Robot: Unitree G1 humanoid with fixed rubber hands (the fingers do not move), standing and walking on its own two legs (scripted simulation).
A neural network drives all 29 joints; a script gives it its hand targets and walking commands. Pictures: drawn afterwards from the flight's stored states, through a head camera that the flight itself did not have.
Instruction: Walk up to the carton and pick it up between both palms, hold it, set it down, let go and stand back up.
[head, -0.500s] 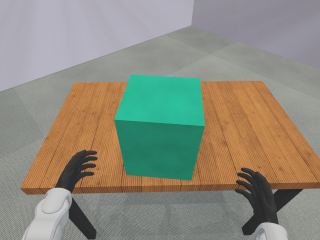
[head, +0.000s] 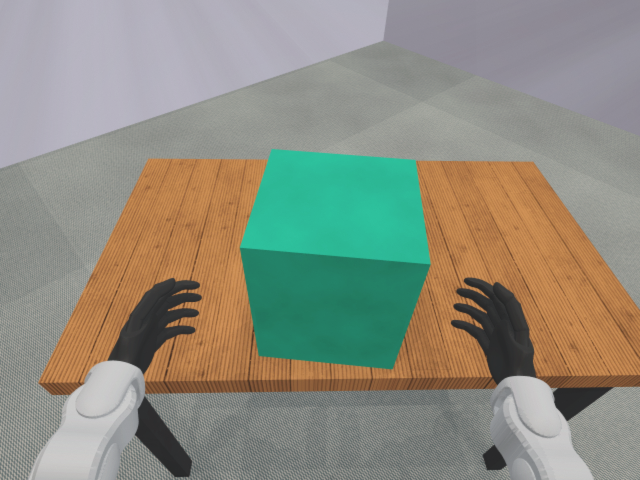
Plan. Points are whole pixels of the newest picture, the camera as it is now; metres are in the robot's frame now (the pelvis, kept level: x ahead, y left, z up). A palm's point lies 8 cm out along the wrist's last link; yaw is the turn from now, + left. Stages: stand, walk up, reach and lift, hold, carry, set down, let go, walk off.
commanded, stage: reach and lift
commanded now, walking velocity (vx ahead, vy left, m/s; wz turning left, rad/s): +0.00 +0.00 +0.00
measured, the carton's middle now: (333, 262) +0.41 +0.00 +0.03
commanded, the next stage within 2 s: none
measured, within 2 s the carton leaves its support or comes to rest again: neither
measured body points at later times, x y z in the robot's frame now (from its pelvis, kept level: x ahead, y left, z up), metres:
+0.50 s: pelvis -0.02 -0.01 +0.00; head -0.05 +0.00 +0.45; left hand +0.30 +0.20 +0.14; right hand +0.31 -0.17 +0.14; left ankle -0.05 +0.08 -0.74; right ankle +0.00 -0.15 -0.74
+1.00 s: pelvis -0.03 -0.01 +0.00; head -0.02 -0.01 +0.45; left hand +0.37 +0.19 +0.17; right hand +0.38 -0.16 +0.17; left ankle -0.05 +0.08 -0.74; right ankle +0.00 -0.15 -0.74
